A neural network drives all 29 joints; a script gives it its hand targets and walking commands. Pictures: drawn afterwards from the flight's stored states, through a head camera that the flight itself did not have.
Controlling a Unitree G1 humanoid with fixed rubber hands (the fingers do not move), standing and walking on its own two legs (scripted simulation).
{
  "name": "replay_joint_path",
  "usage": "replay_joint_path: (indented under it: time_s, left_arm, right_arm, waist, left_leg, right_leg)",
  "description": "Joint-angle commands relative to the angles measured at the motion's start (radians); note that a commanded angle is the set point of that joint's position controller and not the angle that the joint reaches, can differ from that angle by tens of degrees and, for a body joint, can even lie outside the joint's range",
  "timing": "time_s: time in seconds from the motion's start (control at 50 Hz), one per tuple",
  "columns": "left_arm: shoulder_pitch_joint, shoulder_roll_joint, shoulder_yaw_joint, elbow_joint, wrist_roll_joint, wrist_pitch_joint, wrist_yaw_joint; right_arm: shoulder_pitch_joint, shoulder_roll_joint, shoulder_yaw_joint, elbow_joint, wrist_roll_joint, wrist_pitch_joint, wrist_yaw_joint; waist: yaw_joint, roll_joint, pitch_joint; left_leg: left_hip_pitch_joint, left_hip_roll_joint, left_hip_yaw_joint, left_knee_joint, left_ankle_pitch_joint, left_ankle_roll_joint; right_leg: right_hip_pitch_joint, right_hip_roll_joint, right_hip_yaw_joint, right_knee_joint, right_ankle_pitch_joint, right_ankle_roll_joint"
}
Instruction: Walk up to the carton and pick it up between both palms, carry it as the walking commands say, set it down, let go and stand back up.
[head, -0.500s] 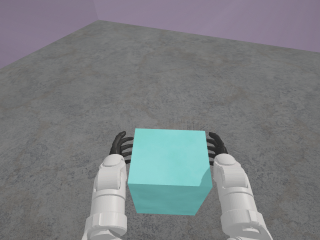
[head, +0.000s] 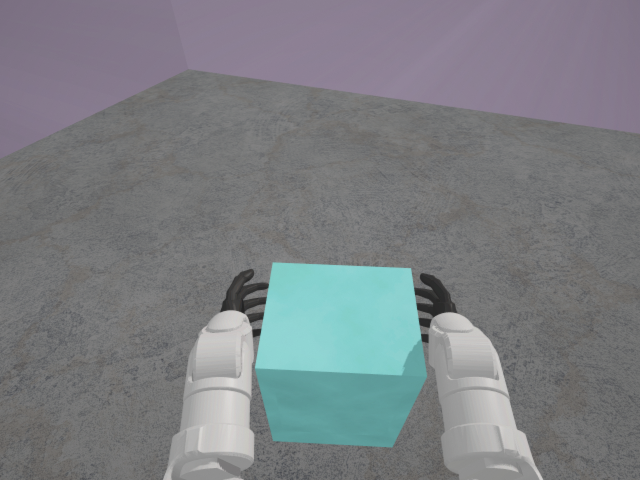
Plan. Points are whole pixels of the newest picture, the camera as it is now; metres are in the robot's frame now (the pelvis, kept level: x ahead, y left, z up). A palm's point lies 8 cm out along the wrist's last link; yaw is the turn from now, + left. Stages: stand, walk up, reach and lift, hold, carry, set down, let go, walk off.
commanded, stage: reach and lift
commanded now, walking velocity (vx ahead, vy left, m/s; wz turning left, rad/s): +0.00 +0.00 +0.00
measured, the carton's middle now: (336, 361) +0.31 +0.01 -0.02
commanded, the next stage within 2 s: hold in 1.22 s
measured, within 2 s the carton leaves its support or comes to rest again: neither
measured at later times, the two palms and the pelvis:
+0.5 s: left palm (238, 320) +0.32 +0.14 +0.06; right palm (446, 330) +0.31 -0.13 +0.05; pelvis +0.00 +0.01 +0.00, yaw +0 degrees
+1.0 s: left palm (236, 330) +0.30 +0.14 +0.06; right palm (448, 337) +0.29 -0.13 +0.05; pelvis +0.00 +0.01 +0.00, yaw -1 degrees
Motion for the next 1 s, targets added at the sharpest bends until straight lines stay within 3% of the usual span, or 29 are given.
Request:
replay_joint_path:
  time_s: [0.0,0.64,0.98]
  left_arm:
    - [-0.442,-0.96,-0.466,0.071,-0.223,-0.014,-0.199]
    - [-0.326,-0.996,-0.525,0.013,-0.255,-0.004,-0.194]
    - [-0.313,-0.973,-0.534,-0.016,-0.264,0.003,-0.213]
  right_arm:
    - [-0.58,0.919,0.523,-0.027,0.273,-0.038,0.236]
    - [-0.454,0.9,0.562,-0.111,0.302,-0.017,0.245]
    - [-0.418,0.958,0.572,-0.121,0.31,-0.005,0.239]
  waist:
    - [-0.008,-0.03,-0.241]
    - [-0.027,-0.015,-0.261]
    - [-0.022,-0.024,-0.233]
  left_leg:
    - [-0.106,-0.089,0.018,-0.077,0.053,0.034]
    - [-0.064,-0.081,-0.002,-0.084,0.163,0.027]
    - [-0.097,-0.081,0.008,-0.088,0.075,0.038]
  right_leg:
    - [0.156,0.056,0.041,-0.055,0.063,0.011]
    - [0.158,0.07,0.037,-0.047,0.151,0.007]
    - [0.148,0.061,0.046,-0.06,0.08,0.008]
